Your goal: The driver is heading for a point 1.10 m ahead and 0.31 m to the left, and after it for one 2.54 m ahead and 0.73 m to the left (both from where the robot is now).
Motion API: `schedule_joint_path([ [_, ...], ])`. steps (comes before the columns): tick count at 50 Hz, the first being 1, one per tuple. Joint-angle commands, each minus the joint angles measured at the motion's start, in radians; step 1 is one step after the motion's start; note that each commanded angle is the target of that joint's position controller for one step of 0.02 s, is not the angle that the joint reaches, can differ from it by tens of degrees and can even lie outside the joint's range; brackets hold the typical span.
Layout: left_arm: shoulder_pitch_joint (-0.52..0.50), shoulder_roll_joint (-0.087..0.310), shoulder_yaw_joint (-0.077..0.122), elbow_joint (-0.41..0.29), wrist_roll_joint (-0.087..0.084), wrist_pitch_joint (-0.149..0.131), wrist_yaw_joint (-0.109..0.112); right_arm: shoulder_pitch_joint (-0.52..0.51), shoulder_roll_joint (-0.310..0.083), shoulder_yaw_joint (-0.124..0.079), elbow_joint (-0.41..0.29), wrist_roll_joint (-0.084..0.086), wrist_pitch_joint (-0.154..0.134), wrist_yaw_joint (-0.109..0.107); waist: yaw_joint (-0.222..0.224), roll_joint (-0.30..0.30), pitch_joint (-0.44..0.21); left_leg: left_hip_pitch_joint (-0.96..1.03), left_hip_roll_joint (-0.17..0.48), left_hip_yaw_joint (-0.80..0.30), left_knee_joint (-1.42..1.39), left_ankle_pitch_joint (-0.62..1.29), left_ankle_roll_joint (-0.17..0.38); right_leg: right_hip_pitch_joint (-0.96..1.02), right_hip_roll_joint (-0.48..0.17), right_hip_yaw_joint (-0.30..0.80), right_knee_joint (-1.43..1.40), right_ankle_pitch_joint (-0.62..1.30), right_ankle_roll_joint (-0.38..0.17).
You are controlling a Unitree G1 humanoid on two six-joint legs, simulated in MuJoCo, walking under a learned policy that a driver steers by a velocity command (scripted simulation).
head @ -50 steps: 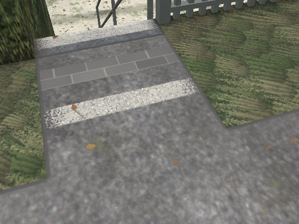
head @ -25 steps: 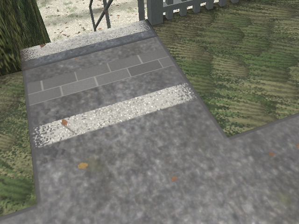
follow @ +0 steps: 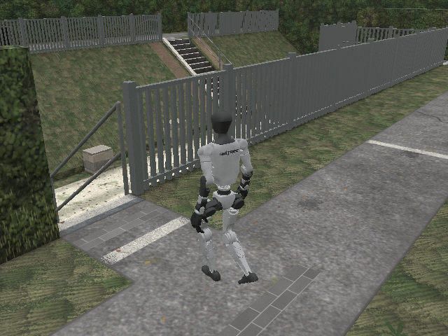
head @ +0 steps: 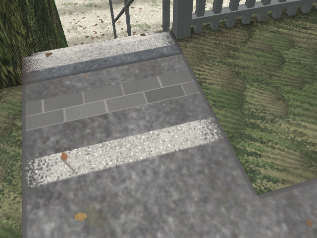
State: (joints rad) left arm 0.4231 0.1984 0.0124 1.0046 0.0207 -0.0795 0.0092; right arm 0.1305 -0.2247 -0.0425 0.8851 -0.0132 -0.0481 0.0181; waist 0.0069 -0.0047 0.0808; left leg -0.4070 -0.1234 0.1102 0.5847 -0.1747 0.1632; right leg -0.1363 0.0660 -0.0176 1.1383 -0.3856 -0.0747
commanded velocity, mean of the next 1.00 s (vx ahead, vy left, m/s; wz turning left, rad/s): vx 0.50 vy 0.00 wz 0.53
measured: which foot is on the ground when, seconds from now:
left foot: down 0.00-0.48, up 0.50-1.00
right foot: up 0.00-0.46, down 0.48-1.00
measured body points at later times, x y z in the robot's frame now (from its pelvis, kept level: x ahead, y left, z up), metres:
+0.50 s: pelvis +0.28 -0.03 +0.01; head +0.32 -0.02 +0.45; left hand +0.48 +0.24 -0.07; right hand +0.27 -0.31 -0.12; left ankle +0.09 +0.03 -0.71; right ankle +0.42 -0.10 -0.72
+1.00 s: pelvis +0.51 +0.06 +0.01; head +0.54 +0.09 +0.46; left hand +0.33 +0.25 -0.13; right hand +0.83 +0.02 -0.07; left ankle +0.57 +0.19 -0.70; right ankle +0.42 -0.11 -0.71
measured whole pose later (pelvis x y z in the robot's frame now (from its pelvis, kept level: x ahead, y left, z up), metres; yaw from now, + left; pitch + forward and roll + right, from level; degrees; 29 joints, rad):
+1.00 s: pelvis +0.51 +0.06 +0.01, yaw +34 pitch +2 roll -1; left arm 0.44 0.23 0.03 0.92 0.02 -0.07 0.01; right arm -0.02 -0.23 -0.02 0.69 -0.05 -0.01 0.08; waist 0.07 0.01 0.06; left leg -0.53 0.00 0.10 0.61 -0.18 0.14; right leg 0.09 -0.03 -0.28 0.33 -0.42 0.02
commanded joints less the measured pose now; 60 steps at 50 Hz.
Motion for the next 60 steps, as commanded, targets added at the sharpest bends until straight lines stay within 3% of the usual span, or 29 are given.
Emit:
schedule_joint_path([
  [1,-0.071,0.144,0.031,-0.128,0.008,-0.034,-0.011,0.137,-0.099,-0.034,0.020,0.008,-0.002,0.004,-0.025,-0.037,-0.021,0.333,0.385,-0.640,-0.404,-0.144,0.200,-0.492,-0.102,0.082,0.192,0.090,-0.008],
  [3,-0.077,0.111,0.027,-0.143,0.023,-0.005,-0.014,0.140,-0.083,-0.023,0.032,0.005,-0.021,-0.006,0.031,-0.044,-0.009,0.192,0.309,-0.520,-0.414,0.022,0.153,-0.393,-0.138,0.087,0.081,0.090,0.023],
  [6,-0.116,0.087,0.020,-0.171,0.026,0.025,-0.017,0.191,-0.125,-0.030,0.046,0.009,-0.038,-0.010,0.037,-0.005,-0.015,0.126,0.256,-0.423,-0.430,0.125,0.141,-0.380,-0.151,0.051,-0.051,0.130,0.066],
  [9,-0.287,0.102,0.023,-0.237,0.022,0.034,-0.018,0.262,-0.131,-0.030,0.054,0.013,-0.033,-0.011,-0.012,0.025,0.018,0.142,0.227,-0.410,-0.451,0.142,0.101,-0.466,-0.160,0.027,-0.213,0.281,0.102],
  [13,-0.422,0.108,0.022,-0.287,0.017,0.039,-0.026,0.363,-0.136,-0.033,0.061,0.013,-0.025,-0.014,-0.077,0.052,-0.016,0.295,0.216,-0.424,-0.393,0.258,0.041,-0.542,-0.136,0.029,-0.341,0.401,0.117],
  [19,-0.585,0.108,0.008,-0.368,0.006,0.023,-0.034,0.436,-0.151,-0.037,0.052,-0.009,-0.015,-0.031,-0.126,0.089,-0.017,0.464,0.235,-0.482,-0.276,0.438,0.059,-0.562,-0.075,0.026,-0.503,0.319,0.105],
  [21,-0.542,0.125,0.010,-0.370,0.000,0.012,-0.032,0.392,-0.167,-0.044,0.035,-0.009,-0.015,-0.040,-0.088,0.107,-0.028,0.439,0.242,-0.500,-0.232,0.488,0.035,-0.432,-0.057,0.037,-0.587,0.287,0.084],
  [23,-0.343,0.170,0.030,-0.315,-0.005,-0.002,-0.016,0.320,-0.190,-0.050,0.013,-0.003,-0.023,-0.032,0.009,0.093,-0.113,0.352,0.197,-0.481,-0.070,0.626,-0.012,-0.116,-0.014,0.025,-0.682,0.254,0.045],
  [24,-0.192,0.216,0.047,-0.283,0.006,-0.016,0.000,0.296,-0.184,-0.049,0.002,0.008,-0.033,-0.020,0.082,0.045,-0.205,0.250,0.141,-0.437,0.121,0.545,-0.036,0.119,-0.088,0.083,-0.709,0.269,0.008],
  [25,-0.015,0.297,0.065,-0.274,0.033,-0.018,0.020,0.308,-0.110,-0.031,-0.039,0.022,-0.043,-0.018,0.128,-0.083,-0.375,0.108,0.089,-0.347,0.394,0.152,-0.048,0.360,-0.361,0.335,-0.707,0.096,-0.036],
  [26,-0.061,0.348,0.081,-0.277,0.039,-0.002,0.016,0.432,-0.070,-0.025,-0.058,0.048,-0.033,-0.021,0.039,-0.314,-0.440,-0.168,-0.033,-0.243,0.605,-0.410,-0.072,0.489,-0.540,0.765,-0.825,0.043,-0.155],
  [27,-0.126,0.241,0.071,-0.288,0.024,0.009,0.010,0.395,-0.153,-0.035,-0.026,0.009,-0.014,-0.032,0.017,-0.132,-0.292,-0.251,0.075,-0.236,0.683,-0.312,-0.065,0.350,-0.496,0.728,-0.841,-0.072,-0.143],
  [28,-0.186,0.160,0.052,-0.297,0.014,0.007,0.005,0.313,-0.150,-0.038,-0.033,-0.003,-0.009,-0.021,0.015,-0.035,-0.169,-0.237,0.105,-0.225,0.659,-0.208,-0.072,0.210,-0.437,0.553,-0.864,-0.014,-0.117],
  [29,-0.209,0.132,0.043,-0.290,0.018,0.004,0.000,0.273,-0.128,-0.036,-0.044,-0.005,-0.005,-0.011,0.002,-0.014,-0.112,-0.216,0.131,-0.213,0.630,-0.161,-0.082,0.119,-0.390,0.425,-0.893,0.120,-0.098],
  [30,-0.194,0.126,0.040,-0.276,0.015,-0.002,0.001,0.252,-0.120,-0.038,-0.050,-0.017,0.005,-0.001,-0.006,-0.047,-0.086,-0.199,0.154,-0.204,0.605,-0.147,-0.089,0.068,-0.356,0.333,-0.911,0.210,-0.084],
  [32,-0.159,0.123,0.040,-0.246,0.004,-0.020,-0.004,0.246,-0.099,-0.034,-0.063,-0.023,0.027,0.015,-0.024,-0.093,-0.080,-0.179,0.162,-0.184,0.597,-0.130,-0.098,0.024,-0.324,0.222,-0.933,0.357,-0.071],
  [35,-0.116,0.129,0.045,-0.220,-0.007,-0.039,-0.010,0.159,-0.083,-0.028,-0.106,-0.025,0.041,0.032,-0.027,-0.089,-0.070,-0.263,0.178,-0.172,0.586,-0.057,-0.104,0.042,-0.326,0.116,-0.961,0.486,-0.080],
  [41,-0.056,0.142,0.048,-0.180,-0.002,-0.033,-0.010,-0.060,-0.058,-0.003,-0.193,-0.019,0.033,0.057,0.005,-0.078,-0.019,-0.275,0.180,-0.099,0.298,0.165,-0.110,0.045,-0.283,-0.075,-0.979,0.569,-0.057],
  [45,0.007,0.180,0.056,-0.149,-0.002,-0.022,0.002,-0.181,-0.061,0.007,-0.243,-0.024,0.030,0.068,0.038,-0.073,0.011,-0.228,0.172,-0.029,0.116,0.131,-0.076,0.135,-0.322,-0.126,-0.963,0.609,-0.047],
  [48,0.034,0.210,0.061,-0.127,0.002,-0.001,0.013,-0.177,-0.078,0.001,-0.253,-0.032,0.032,0.058,0.023,-0.087,-0.016,-0.135,0.109,0.027,0.042,-0.014,-0.027,0.219,-0.338,-0.182,-0.827,0.919,-0.032],
  [50,0.056,0.231,0.062,-0.112,0.002,0.017,0.016,-0.026,-0.104,-0.015,-0.209,-0.040,0.023,0.046,-0.038,-0.094,-0.112,0.075,0.034,0.032,-0.018,-0.087,0.020,0.210,-0.340,-0.204,-0.578,1.102,-0.030],
  [51,0.047,0.227,0.058,-0.120,-0.001,0.022,0.014,0.145,-0.135,-0.033,-0.150,-0.050,0.013,0.033,-0.112,-0.055,-0.202,0.314,0.030,-0.009,-0.088,-0.049,0.053,0.093,-0.319,-0.224,-0.363,0.978,-0.011],
  [52,0.068,0.153,0.037,-0.168,-0.015,0.018,0.003,0.268,-0.227,-0.060,-0.129,-0.063,0.011,0.013,-0.139,0.094,-0.339,0.640,0.291,-0.348,-0.116,-0.193,0.130,-0.219,-0.265,-0.231,-0.038,0.514,0.025],
  [53,0.061,0.133,0.036,-0.221,-0.019,0.013,-0.011,0.269,-0.290,-0.073,-0.141,-0.025,0.020,0.002,-0.103,0.231,-0.426,0.778,0.533,-0.841,-0.266,-0.099,0.243,-0.510,-0.076,-0.133,0.255,-0.165,0.067],
  [54,-0.066,0.200,0.054,-0.233,-0.007,0.012,-0.009,0.273,-0.256,-0.069,-0.129,-0.009,0.029,-0.011,-0.133,0.065,-0.325,0.716,0.486,-0.697,-0.279,0.040,0.209,-0.603,-0.124,-0.001,0.268,-0.060,0.060],
  [55,-0.103,0.171,0.043,-0.245,-0.021,0.000,-0.013,0.214,-0.214,-0.058,-0.116,-0.003,0.022,-0.018,-0.095,0.056,-0.203,0.578,0.448,-0.548,-0.287,0.168,0.183,-0.596,-0.160,0.008,0.209,0.018,0.051],
  [56,-0.076,0.154,0.039,-0.220,-0.021,0.000,-0.015,0.169,-0.163,-0.043,-0.109,-0.004,0.012,-0.017,-0.043,0.007,-0.139,0.451,0.399,-0.442,-0.311,0.265,0.132,-0.526,-0.191,0.015,0.110,0.048,0.046],
  [58,0.001,0.130,0.036,-0.173,0.007,0.037,-0.023,0.117,-0.113,-0.023,-0.101,-0.003,-0.012,-0.015,0.022,0.019,-0.105,0.303,0.335,-0.307,-0.366,0.314,0.074,-0.391,-0.204,0.026,0.023,0.069,0.052],
  [60,0.012,0.120,0.040,-0.159,0.009,0.058,-0.037,0.143,-0.114,-0.022,-0.078,-0.001,-0.035,-0.011,0.033,0.031,-0.091,0.268,0.314,-0.251,-0.410,0.336,0.059,-0.378,-0.188,0.025,0.004,0.109,0.050],
])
